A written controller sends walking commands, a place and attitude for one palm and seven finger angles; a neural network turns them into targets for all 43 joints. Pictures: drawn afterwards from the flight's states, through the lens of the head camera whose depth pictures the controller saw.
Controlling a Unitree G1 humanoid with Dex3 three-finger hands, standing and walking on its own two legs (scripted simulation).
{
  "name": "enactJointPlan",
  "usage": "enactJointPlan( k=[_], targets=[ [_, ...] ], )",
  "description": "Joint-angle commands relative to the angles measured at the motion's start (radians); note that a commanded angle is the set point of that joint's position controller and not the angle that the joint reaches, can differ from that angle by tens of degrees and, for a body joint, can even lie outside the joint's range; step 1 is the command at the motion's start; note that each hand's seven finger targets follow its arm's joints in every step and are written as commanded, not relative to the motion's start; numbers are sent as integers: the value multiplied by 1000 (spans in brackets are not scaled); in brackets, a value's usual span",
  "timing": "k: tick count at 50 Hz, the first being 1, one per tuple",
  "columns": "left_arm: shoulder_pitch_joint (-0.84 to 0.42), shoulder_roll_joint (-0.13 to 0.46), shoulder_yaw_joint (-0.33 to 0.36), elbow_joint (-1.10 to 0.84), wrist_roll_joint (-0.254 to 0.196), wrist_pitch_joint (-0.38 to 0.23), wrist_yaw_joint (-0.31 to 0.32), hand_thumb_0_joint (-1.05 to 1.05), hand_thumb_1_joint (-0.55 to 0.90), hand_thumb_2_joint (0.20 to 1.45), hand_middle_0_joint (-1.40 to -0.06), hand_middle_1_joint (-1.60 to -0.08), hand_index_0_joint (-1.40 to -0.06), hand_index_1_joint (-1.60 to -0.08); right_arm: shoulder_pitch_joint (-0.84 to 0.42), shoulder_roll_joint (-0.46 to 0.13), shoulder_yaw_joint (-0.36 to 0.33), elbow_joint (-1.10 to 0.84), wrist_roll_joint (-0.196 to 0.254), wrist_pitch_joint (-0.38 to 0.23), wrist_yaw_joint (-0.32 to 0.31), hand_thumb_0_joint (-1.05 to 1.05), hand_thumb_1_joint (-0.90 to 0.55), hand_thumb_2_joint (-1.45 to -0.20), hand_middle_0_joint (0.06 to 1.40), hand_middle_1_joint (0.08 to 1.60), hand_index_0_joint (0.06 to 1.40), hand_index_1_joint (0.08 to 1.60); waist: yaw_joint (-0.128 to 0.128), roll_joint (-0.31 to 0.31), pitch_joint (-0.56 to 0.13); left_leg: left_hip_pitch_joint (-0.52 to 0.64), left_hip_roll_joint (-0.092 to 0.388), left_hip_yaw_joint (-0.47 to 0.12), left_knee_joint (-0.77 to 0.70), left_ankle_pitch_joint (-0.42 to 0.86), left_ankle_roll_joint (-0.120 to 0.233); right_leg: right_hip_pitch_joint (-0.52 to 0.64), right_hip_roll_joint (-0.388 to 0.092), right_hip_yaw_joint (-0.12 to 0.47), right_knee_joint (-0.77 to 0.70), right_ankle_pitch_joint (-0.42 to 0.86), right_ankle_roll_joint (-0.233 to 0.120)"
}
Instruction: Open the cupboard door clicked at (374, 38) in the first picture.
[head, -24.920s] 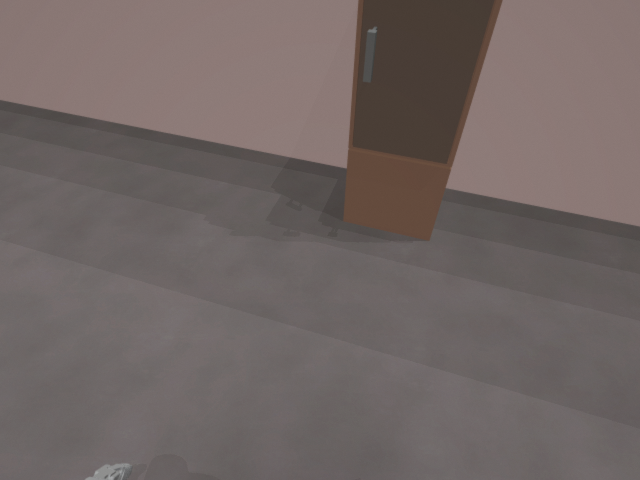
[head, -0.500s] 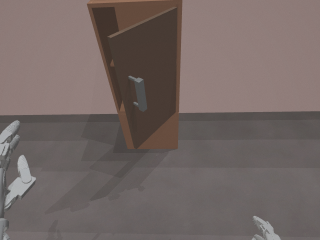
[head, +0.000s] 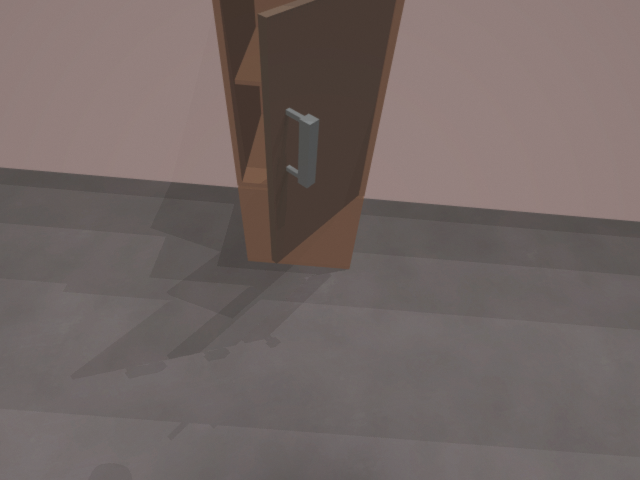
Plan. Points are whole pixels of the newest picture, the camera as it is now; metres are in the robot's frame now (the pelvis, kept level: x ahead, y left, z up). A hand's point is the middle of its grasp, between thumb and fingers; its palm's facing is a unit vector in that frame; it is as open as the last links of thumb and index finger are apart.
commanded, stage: let the arm hang, fingers relaxed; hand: left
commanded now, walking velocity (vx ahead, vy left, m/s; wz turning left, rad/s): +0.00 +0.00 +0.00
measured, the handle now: (299, 148) +0.67 +0.08 +0.01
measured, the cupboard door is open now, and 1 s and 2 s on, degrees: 53 53 53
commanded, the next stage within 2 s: look to check the result in 0.74 s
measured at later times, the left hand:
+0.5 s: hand out of the picture +0.00 +0.18 -0.17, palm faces +0.00 -0.98 -0.20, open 7.4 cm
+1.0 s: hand out of the picture +0.03 +0.17 -0.17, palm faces +0.00 -0.98 -0.20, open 7.3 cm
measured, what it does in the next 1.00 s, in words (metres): stands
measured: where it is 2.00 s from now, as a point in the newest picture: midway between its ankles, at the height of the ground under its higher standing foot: outside the picture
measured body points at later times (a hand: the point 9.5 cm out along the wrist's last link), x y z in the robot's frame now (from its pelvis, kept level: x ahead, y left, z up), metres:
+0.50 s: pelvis +0.01 +0.02 +0.01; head +0.01 +0.00 +0.46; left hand +0.01 +0.24 -0.15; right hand -0.03 -0.19 -0.16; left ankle +0.00 +0.10 -0.74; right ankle +0.05 -0.06 -0.74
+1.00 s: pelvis +0.03 +0.01 +0.01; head +0.04 -0.01 +0.46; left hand +0.03 +0.22 -0.15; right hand -0.01 -0.19 -0.16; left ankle +0.00 +0.10 -0.74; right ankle +0.05 -0.06 -0.74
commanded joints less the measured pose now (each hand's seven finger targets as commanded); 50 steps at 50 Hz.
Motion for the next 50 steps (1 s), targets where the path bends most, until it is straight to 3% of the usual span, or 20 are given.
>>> enactJointPlan(
  k=[1, 3, 5, 6, 11, 25, 32, 38, 44, 50],
  targets=[
    [31, 122, 25, 38, -3, -51, -1, 0, 900, 900, -200, -300, -200, -300, -13, -118, -43, -14, 5, -36, -26, 0, -900, -900, 200, 300, 200, 300, 15, 231, -104, -107, 131, -145, -211, 22, 27, 228, -127, 193, -121, 22, 19],
    [32, 115, 20, 88, -5, -53, 0, 0, 900, 900, -200, -300, -200, -300, 18, -104, -45, 22, 7, -32, -28, 0, -900, -900, 200, 300, 200, 300, 11, 187, -64, -117, 126, -142, -228, -37, 26, 211, -129, 195, -145, -16, 15],
    [32, 108, 16, 126, -5, -55, 2, 0, 900, 900, -200, -300, -200, -300, 55, -99, -47, 51, 9, -31, -29, 0, -900, -900, 200, 300, 200, 300, 5, 75, -29, -115, 132, -145, -239, -41, 29, 192, -133, 196, -162, -36, 13],
    [36, 100, 13, 145, -5, -54, 3, 0, 900, 900, -200, -300, -200, -300, 67, -97, -47, 68, 8, -30, -30, 0, -900, -900, 200, 300, 200, 300, 3, 51, 0, -112, 130, -144, -245, -55, 30, 167, -132, 200, -169, -56, 11],
    [56, 86, 8, 209, -4, -53, 8, 0, 900, 900, -200, -300, -200, -300, 110, -78, -46, 124, 7, -30, -33, 0, -900, -900, 200, 300, 200, 300, -3, 5, 45, -90, 129, -132, -256, -74, 36, 112, -131, 207, -184, -100, 14],
    [81, 53, 7, 250, -2, -55, 17, 0, 900, 900, -200, -300, -200, -300, 129, -28, -42, 175, 6, -37, -36, 0, -900, -900, 200, 300, 200, 300, -1, 63, 63, -86, 119, -107, -253, -50, 32, 91, -131, 217, -175, -78, 20],
    [83, 42, 6, 255, -7, -65, 18, 0, 900, 900, -200, -300, -200, -300, 126, -22, -38, 183, 9, -46, -43, 0, -900, -900, 200, 300, 200, 300, -3, 92, 31, -40, 123, -91, -235, 81, 24, 129, -138, 213, -161, 40, 14],
    [77, 43, 4, 257, -8, -68, 19, 0, 900, 900, -200, -300, -200, -300, 129, -26, -39, 190, 11, -45, -44, 0, -900, -900, 200, 300, 200, 300, -6, 56, 30, -18, 122, -83, -226, 104, 19, 141, -141, 211, -168, 64, 15],
    [83, 42, 3, 258, -8, -67, 22, 0, 900, 900, -200, -300, -200, -300, 130, -27, -40, 196, 12, -39, -43, 0, -900, -900, 200, 300, 200, 300, -8, 29, 45, 1, 114, -68, -215, 76, 19, 116, -141, 221, -193, 11, 19],
    [80, 44, 5, 257, -9, -70, 22, 0, 900, 900, -200, -300, -200, -300, 123, -25, -38, 199, 12, -43, -45, 0, -900, -900, 200, 300, 200, 300, -10, 65, 17, 16, 122, -69, -215, 127, 17, 153, -144, 216, -181, 93, 20]
  ],
)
